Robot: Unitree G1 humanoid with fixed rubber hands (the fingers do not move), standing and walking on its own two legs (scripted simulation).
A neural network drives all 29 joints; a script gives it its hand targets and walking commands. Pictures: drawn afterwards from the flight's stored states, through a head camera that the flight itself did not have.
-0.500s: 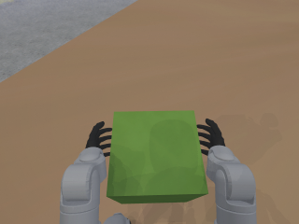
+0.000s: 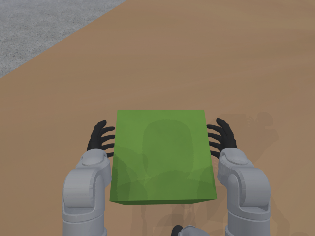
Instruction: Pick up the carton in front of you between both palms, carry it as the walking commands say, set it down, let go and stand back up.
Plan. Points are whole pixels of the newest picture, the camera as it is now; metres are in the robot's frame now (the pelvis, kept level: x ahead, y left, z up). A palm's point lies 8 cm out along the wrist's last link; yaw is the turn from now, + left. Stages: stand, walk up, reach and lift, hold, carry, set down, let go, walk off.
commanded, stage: carry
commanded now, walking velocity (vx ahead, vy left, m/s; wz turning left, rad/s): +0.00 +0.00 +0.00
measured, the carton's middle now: (159, 162) +0.30 +0.00 -0.02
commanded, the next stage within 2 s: hold in 1.74 s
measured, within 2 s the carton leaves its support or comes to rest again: neither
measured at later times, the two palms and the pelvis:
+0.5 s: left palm (106, 113) +0.39 +0.15 +0.08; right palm (212, 109) +0.41 -0.14 +0.09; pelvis +0.13 -0.01 -0.01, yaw +2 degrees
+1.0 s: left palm (101, 130) +0.36 +0.16 +0.05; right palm (207, 125) +0.38 -0.12 +0.06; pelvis +0.10 +0.01 -0.02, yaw +3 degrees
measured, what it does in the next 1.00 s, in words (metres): steps on the spot: right foot, then left foot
